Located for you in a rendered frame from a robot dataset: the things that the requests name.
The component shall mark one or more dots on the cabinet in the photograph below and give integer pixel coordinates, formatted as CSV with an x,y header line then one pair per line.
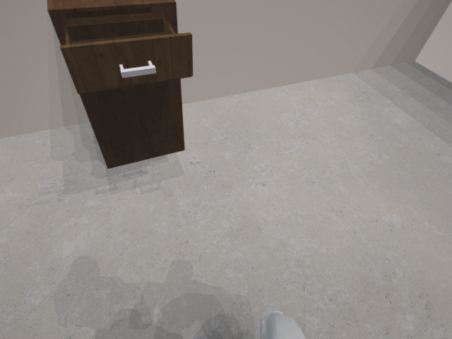
x,y
138,122

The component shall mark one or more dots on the handle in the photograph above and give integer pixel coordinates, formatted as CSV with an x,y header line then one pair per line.
x,y
138,71

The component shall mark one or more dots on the drawer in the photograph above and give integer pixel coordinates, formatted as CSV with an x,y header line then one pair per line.
x,y
93,53

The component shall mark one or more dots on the right robot thigh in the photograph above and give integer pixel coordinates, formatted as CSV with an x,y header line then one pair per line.
x,y
279,326

